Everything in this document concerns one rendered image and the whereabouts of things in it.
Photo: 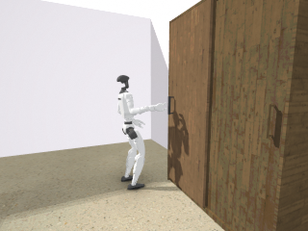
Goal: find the robot right upper arm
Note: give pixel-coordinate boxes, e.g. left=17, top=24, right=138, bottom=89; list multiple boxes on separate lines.
left=124, top=92, right=136, bottom=116

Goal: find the handle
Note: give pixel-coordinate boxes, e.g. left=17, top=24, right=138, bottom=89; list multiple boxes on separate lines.
left=167, top=96, right=174, bottom=115
left=263, top=104, right=272, bottom=139

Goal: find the right robot forearm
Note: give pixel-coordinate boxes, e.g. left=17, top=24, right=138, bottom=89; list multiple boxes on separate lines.
left=130, top=105, right=156, bottom=115

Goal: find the robot left upper arm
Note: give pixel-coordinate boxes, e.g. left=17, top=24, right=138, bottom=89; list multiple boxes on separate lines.
left=117, top=101, right=121, bottom=114

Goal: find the right robot shin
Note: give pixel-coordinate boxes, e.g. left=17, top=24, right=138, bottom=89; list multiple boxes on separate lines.
left=131, top=156, right=145, bottom=186

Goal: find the robot left thigh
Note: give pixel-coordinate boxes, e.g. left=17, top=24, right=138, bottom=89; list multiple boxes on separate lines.
left=122, top=128, right=137, bottom=158

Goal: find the robot left hand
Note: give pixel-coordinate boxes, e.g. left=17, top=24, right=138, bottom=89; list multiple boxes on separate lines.
left=133, top=118, right=145, bottom=128

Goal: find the robot right hand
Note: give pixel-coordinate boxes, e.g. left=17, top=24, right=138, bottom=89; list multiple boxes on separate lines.
left=155, top=103, right=167, bottom=112

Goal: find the wardrobe door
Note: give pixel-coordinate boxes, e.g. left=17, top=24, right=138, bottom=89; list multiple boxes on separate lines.
left=205, top=0, right=295, bottom=231
left=168, top=0, right=214, bottom=207

